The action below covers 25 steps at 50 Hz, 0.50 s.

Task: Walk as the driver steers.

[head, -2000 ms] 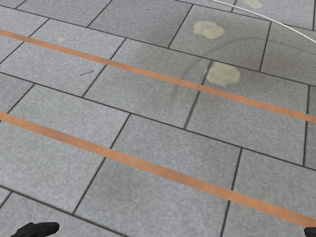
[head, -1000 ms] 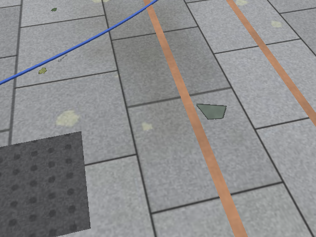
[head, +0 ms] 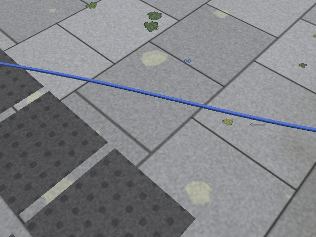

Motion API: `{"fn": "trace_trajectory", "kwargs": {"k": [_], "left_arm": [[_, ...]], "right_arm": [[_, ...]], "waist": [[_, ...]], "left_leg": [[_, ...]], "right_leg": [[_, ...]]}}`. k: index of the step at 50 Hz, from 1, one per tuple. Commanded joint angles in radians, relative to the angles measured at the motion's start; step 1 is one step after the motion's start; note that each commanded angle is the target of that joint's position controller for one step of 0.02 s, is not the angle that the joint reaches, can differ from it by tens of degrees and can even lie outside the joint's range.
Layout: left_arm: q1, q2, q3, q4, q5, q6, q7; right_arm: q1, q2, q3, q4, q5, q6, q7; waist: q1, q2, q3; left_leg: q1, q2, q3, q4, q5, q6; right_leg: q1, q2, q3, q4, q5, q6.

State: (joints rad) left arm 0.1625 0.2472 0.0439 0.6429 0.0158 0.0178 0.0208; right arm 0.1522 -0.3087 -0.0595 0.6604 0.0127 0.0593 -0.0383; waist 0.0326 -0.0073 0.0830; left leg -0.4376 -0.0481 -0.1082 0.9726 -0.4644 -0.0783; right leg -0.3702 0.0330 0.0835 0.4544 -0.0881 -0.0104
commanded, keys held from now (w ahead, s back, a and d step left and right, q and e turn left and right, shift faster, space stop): shift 0.22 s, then q+shift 0.10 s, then w+q+shift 0.68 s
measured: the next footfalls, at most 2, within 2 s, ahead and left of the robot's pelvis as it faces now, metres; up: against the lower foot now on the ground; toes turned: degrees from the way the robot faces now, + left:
left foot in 0.12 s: +0.04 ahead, +0.13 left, +0.00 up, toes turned -3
left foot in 0.96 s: +0.41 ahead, +0.24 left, +0.00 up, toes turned +39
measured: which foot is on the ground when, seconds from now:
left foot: up 0.00-0.10, down 0.12-0.48, up 0.50-0.94, down 0.96-1.00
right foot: down 0.00-0.96, up 0.98-1.00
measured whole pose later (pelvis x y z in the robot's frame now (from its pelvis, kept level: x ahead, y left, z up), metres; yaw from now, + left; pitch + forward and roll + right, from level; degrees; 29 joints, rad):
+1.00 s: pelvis +0.32 +0.15 -0.04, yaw +37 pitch +2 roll +0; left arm 0.53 0.24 0.03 0.90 0.03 -0.04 0.01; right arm 0.05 -0.29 -0.05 0.62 -0.03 0.00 0.06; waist 0.05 0.02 0.05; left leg -0.55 -0.12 0.14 0.77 -0.25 0.21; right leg 0.03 -0.12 -0.19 1.03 -0.39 0.04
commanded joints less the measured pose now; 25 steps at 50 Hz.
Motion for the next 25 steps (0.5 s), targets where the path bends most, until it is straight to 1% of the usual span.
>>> {"fn": "trace_trajectory", "kwargs": {"k": [1, 2, 3, 4, 5, 6, 7, 8, 9, 10, 11, 12, 14, 16, 17, 18, 19, 20, 21, 22, 23, 24, 25], "left_arm": [[-0.037, 0.156, 0.044, -0.060, -0.012, -0.009, 0.001], [-0.025, 0.161, 0.044, -0.052, -0.015, -0.006, 0.002], [-0.022, 0.161, 0.041, -0.046, -0.019, -0.004, 0.003], [-0.009, 0.159, 0.038, -0.037, -0.024, -0.002, 0.005], [0.036, 0.147, 0.032, -0.017, -0.027, -0.006, 0.004], [0.055, 0.121, 0.022, -0.012, -0.013, -0.015, -0.003], [0.033, 0.064, 0.008, -0.047, -0.001, -0.031, -0.009], [-0.017, 0.108, 0.019, -0.041, 0.003, -0.038, -0.005], [-0.024, 0.101, 0.021, -0.031, 0.003, -0.041, -0.008], [-0.014, 0.085, 0.018, -0.012, 0.010, -0.039, -0.005], [0.003, 0.088, 0.019, -0.005, 0.017, -0.038, -0.004], [-0.020, 0.100, 0.022, -0.016, 0.015, -0.038, 0.001], [-0.006, 0.133, 0.034, -0.021, 0.008, -0.040, 0.011], [-0.009, 0.146, 0.043, -0.028, 0.003, -0.041, 0.016], [-0.012, 0.125, 0.041, -0.035, 0.003, -0.044, 0.014], [-0.017, 0.115, 0.044, -0.037, -0.012, -0.052, 0.006], [-0.030, 0.116, 0.048, -0.044, -0.029, -0.065, -0.003], [-0.022, 0.116, 0.052, -0.049, -0.048, -0.083, -0.012], [0.004, 0.123, 0.055, -0.043, -0.058, -0.102, -0.019], [0.060, 0.124, 0.060, -0.023, -0.062, -0.120, -0.024], [0.174, 0.132, 0.071, 0.021, -0.056, -0.134, -0.023], [0.295, 0.199, 0.093, 0.058, -0.028, -0.141, -0.016], [0.363, 0.260, 0.106, 0.063, -0.009, -0.150, -0.026]], "right_arm": [[0.050, -0.058, -0.008, -0.036, -0.003, -0.017, 0.008], [0.059, -0.063, -0.010, -0.026, -0.002, -0.017, 0.012], [0.083, -0.058, -0.011, -0.011, -0.002, -0.018, 0.018], [0.108, -0.051, -0.011, 0.004, -0.004, -0.020, 0.023], [0.102, -0.063, -0.012, 0.002, -0.010, -0.020, 0.025], [0.107, -0.103, -0.016, -0.008, -0.025, -0.022, 0.022], [0.073, -0.133, -0.020, 0.011, -0.048, -0.022, 0.024], [0.000, -0.068, -0.001, -0.020, -0.059, -0.031, 0.028], [-0.035, -0.031, 0.012, -0.015, -0.059, -0.042, 0.027], [-0.029, -0.036, 0.011, -0.004, -0.048, -0.050, 0.026], [-0.020, -0.039, 0.011, 0.010, -0.038, -0.058, 0.027], [-0.006, -0.061, 0.007, 0.012, -0.030, -0.060, 0.025], [0.012, -0.111, -0.012, 0.004, -0.015, -0.051, 0.018], [0.023, -0.137, -0.029, -0.016, -0.004, -0.040, 0.011], [0.058, -0.135, -0.034, -0.016, 0.004, -0.036, 0.006], [0.099, -0.141, -0.041, -0.013, 0.014, -0.038, 0.007], [0.117, -0.158, -0.047, -0.014, 0.020, -0.048, 0.008], [0.100, -0.163, -0.049, -0.019, 0.024, -0.062, 0.008], [0.061, -0.142, -0.045, -0.030, 0.030, -0.073, 0.009], [-0.001, -0.118, -0.039, -0.049, 0.037, -0.077, 0.011], [-0.063, -0.083, -0.030, -0.075, 0.035, -0.075, 0.013], [-0.088, -0.016, -0.015, -0.108, 0.034, -0.078, 0.015], [-0.085, 0.024, -0.001, -0.144, 0.043, -0.090, 0.020]], "waist": [[-0.006, -0.211, -0.188], [-0.007, -0.210, -0.186], [-0.024, -0.203, -0.180], [-0.038, -0.193, -0.171], [-0.037, -0.166, -0.163], [-0.030, -0.063, -0.166], [0.011, 0.197, -0.156], [-0.019, 0.177, -0.110], [-0.005, 0.157, -0.089], [-0.005, 0.147, -0.081], [-0.008, 0.151, -0.067], [-0.011, 0.151, -0.037], [-0.008, 0.136, -0.023], [-0.021, 0.120, -0.018], [-0.034, 0.121, -0.067], [-0.052, 0.122, -0.062], [-0.057, 0.145, -0.028], [-0.037, 0.174, 0.001], [-0.006, 0.181, 0.016], [0.042, 0.172, 0.012], [0.105, 0.136, -0.025], [0.146, -0.012, -0.087], [0.142, -0.215, -0.124]], "left_leg": [[0.102, 0.013, 0.051, -0.218, 0.051, 0.019], [0.135, 0.014, 0.054, -0.288, 0.087, 0.032], [0.191, 0.009, 0.065, -0.387, 0.149, 0.052], [0.266, -0.001, 0.079, -0.493, 0.210, 0.081], [0.344, 0.016, 0.058, -0.553, 0.242, 0.117], [0.423, 0.133, -0.069, -0.590, 0.256, 0.164], [0.264, 0.265, -0.220, -0.639, 0.185, 0.254], [0.139, 0.273, -0.235, -0.696, 0.078, 0.276], [0.105, 0.226, -0.196, -0.684, 0.012, 0.242], [0.097, 0.182, -0.154, -0.667, -0.006, 0.209], [0.091, 0.171, -0.142, -0.658, 0.002, 0.192], [0.063, 0.158, -0.156, -0.648, 0.073, 0.184], [0.057, 0.157, -0.202, -0.637, 0.141, 0.199], [0.069, 0.161, -0.253, -0.610, 0.229, 0.230], [0.097, 0.153, -0.283, -0.618, 0.042, 0.253], [0.101, 0.162, -0.348, -0.655, -0.249, 0.284], [0.080, 0.198, -0.442, -0.710, -0.410, 0.313], [0.070, 0.229, -0.520, -0.738, -0.438, 0.334], [0.071, 0.228, -0.529, -0.728, -0.384, 0.329], [0.030, 0.190, -0.479, -0.693, -0.318, 0.297], [-0.084, 0.122, -0.399, -0.595, -0.274, 0.248], [-0.302, 0.023, -0.247, -0.361, -0.231, 0.174], [-0.455, -0.051, -0.132, -0.018, -0.118, 0.144]], "right_leg": [[0.163, -0.211, 0.242, -0.159, -0.073, -0.203], [0.158, -0.221, 0.252, -0.154, -0.100, -0.202], [0.130, -0.218, 0.248, -0.146, -0.137, -0.190], [0.080, -0.207, 0.233, -0.139, -0.179, -0.166], [0.013, -0.188, 0.205, -0.124, -0.228, -0.119], [-0.084, -0.146, 0.133, -0.028, -0.297, -0.052], [-0.067, -0.027, -0.043, 0.056, -0.317, 0.016], [0.018, -0.049, -0.036, 0.114, -0.294, 0.047], [0.074, -0.052, -0.031, 0.110, -0.211, 0.053], [0.104, -0.045, -0.044, 0.089, -0.152, 0.061], [0.119, -0.049, -0.037, 0.066, -0.110, 0.065], [0.134, -0.052, -0.032, 0.049, -0.081, 0.062], [0.122, -0.040, -0.054, 0.063, -0.100, 0.053], [0.085, -0.023, -0.074, 0.107, -0.120, 0.042], [0.077, 0.007, -0.101, 0.137, -0.247, 0.037], [0.036, 0.024, -0.099, 0.183, -0.360, 0.025], [-0.007, 0.024, -0.070, 0.238, -0.402, 0.009], [-0.021, 0.004, -0.030, 0.264, -0.402, -0.006], [-0.004, -0.019, -0.005, 0.222, -0.382, -0.019], [0.103, -0.029, -0.009, 0.101, -0.317, -0.029], [0.317, -0.042, -0.016, -0.005, -0.216, -0.031], [0.568, -0.173, 0.160, -0.067, -0.381, -0.053], [0.666, -0.385, 0.566, -0.241, -0.709, -0.130]]}}
Over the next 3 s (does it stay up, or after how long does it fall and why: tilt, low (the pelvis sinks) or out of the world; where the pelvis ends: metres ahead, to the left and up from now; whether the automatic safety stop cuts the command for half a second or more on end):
stays up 0.48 1.47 -0.04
